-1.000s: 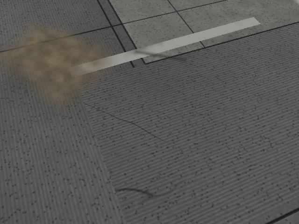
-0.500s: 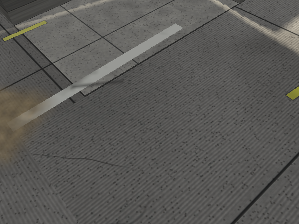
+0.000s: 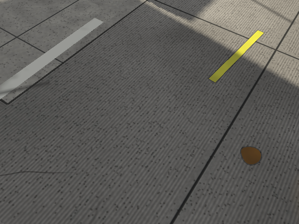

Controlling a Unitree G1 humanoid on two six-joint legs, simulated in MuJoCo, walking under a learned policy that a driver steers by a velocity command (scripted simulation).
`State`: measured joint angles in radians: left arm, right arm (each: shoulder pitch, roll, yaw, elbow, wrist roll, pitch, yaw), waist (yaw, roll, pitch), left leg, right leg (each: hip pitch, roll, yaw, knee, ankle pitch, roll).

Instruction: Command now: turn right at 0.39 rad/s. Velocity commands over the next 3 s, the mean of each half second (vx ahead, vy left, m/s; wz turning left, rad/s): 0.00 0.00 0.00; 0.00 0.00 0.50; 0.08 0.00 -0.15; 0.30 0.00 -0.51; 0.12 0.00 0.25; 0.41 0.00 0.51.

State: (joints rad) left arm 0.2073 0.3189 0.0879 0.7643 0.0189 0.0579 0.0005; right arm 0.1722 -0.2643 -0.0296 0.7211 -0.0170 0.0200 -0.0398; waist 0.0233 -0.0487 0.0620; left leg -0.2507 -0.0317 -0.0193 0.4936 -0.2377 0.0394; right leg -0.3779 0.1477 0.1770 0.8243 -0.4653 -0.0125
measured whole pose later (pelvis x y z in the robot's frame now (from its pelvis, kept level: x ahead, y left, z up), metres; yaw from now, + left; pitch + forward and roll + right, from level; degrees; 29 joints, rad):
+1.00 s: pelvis -0.04 +0.03 +0.01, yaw +22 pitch +0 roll -2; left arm 0.13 0.31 0.05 0.82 0.02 0.06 0.02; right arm 0.25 -0.29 -0.06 0.78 -0.01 0.04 0.00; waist -0.02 -0.02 0.08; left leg -0.21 -0.13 -0.15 0.40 -0.17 0.10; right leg -0.45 0.01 0.07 0.90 -0.37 0.05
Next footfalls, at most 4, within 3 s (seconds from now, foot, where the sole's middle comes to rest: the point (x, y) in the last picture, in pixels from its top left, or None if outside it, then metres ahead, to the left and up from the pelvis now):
0.30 right None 0.00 -0.12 -0.78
0.62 left None -0.01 0.10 -0.78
1.20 right None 0.06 -0.07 -0.77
1.48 left None -0.02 0.12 -0.78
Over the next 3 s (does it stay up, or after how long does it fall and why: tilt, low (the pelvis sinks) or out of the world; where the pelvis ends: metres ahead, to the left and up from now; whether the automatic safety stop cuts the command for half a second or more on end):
stays up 0.51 0.08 0.00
